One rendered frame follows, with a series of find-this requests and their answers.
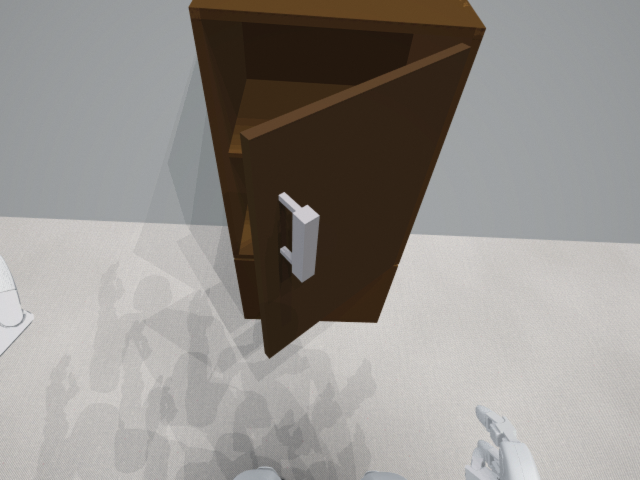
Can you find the robot left shin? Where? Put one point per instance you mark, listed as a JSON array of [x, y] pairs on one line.
[[268, 468]]

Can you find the robot right hand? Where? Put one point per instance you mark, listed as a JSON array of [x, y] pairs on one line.
[[513, 460]]

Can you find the robot left hand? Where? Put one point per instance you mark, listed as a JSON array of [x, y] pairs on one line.
[[13, 319]]

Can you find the cupboard door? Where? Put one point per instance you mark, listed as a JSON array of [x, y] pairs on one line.
[[358, 158]]

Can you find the handle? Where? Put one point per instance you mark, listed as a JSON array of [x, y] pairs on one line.
[[305, 226]]

